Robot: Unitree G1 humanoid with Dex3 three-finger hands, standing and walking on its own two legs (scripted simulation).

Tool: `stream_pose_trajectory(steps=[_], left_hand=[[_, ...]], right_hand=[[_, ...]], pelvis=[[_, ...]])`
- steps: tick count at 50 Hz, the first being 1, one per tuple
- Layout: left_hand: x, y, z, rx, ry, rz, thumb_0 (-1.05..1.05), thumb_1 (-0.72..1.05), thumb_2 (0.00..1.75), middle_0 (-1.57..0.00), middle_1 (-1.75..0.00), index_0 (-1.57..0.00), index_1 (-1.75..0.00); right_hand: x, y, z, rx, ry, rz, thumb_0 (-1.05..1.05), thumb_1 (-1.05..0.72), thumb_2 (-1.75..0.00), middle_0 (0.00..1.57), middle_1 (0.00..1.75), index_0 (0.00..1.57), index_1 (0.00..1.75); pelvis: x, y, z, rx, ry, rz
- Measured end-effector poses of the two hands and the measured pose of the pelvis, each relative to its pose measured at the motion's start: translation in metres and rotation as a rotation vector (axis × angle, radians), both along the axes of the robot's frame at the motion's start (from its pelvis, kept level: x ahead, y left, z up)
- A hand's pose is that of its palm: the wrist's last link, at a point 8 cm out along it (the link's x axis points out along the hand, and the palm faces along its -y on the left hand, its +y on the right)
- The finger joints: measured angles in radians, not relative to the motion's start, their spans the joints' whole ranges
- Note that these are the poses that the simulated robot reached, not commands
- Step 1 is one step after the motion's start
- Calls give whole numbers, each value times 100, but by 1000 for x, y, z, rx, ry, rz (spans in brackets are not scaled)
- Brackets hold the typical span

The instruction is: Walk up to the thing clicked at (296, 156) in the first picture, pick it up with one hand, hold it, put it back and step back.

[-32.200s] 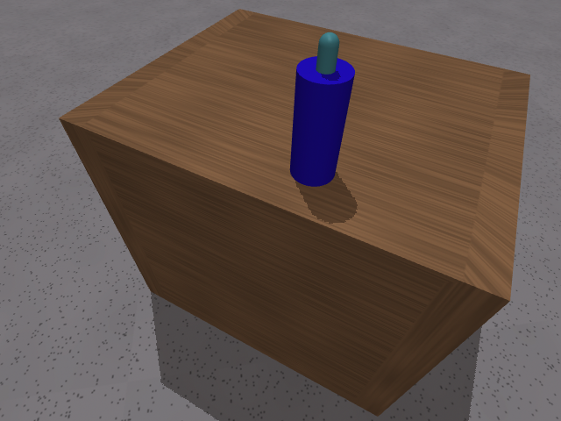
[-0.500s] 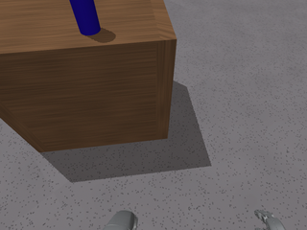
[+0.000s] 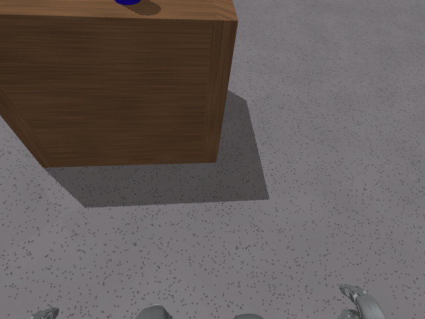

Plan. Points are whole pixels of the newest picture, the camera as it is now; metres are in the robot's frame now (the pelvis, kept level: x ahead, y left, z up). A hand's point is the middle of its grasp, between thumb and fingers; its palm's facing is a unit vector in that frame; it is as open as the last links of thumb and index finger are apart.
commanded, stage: step back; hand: left
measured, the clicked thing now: out of the picture +1.05 +0.26 +0.17
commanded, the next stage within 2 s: stand in 1.22 s
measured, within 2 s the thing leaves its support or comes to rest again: neither
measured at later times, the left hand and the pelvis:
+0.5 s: hand out of the picture -0.03 +0.30 -0.14, palm faces +0.06 -0.90 -0.42, open 7.4 cm; pelvis -0.06 +0.00 +0.01, yaw +4 degrees
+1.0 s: hand out of the picture +0.07 +0.27 -0.14, palm faces +0.10 -0.93 -0.36, open 7.4 cm; pelvis -0.01 +0.00 +0.00, yaw +5 degrees
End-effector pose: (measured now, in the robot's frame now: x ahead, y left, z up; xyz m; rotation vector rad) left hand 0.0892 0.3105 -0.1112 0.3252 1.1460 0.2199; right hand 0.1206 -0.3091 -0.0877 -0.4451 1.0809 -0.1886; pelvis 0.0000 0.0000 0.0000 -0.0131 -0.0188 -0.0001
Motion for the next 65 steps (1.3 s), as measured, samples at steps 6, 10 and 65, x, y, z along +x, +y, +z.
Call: stream_pose_trajectory(steps=[6, 10, 65], left_hand=[[-70, -19, 3, 42, 58, 10, 0, 91, 90, -21, -30, -21, -30], [-102, -17, 17, 67, 81, 46, 0, 90, 90, -21, -30, -21, -30], [-17, 18, 13, -8, 7, 98, 0, 91, 90, -20, -30, -20, -30]], right_hand=[[-30, -23, -16, 44, -31, -36, 0, -90, -90, 20, 30, 20, 30], [-63, -25, -21, 81, 21, -57, 1, -90, -90, 20, 30, 20, 30], [3, 44, -12, 102, 65, 12, 1, -90, -90, 21, 30, 20, 30]], pelvis=[[-34, -18, -6, -25, -34, -10], [-44, -21, 2, 23, -27, -10], [3, 16, 15, 15, -14, 76]])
